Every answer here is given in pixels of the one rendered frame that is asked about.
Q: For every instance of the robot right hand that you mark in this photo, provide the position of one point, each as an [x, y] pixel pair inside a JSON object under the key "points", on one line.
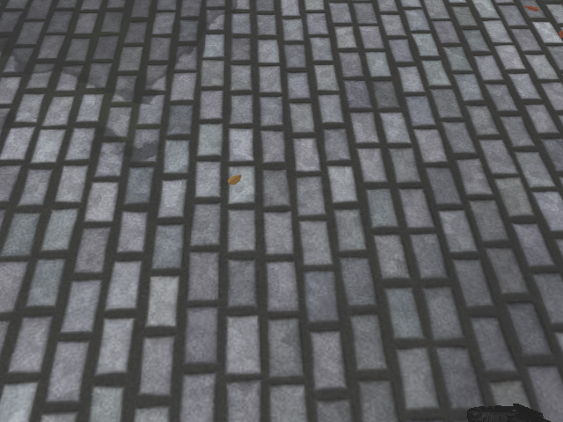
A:
{"points": [[498, 413]]}

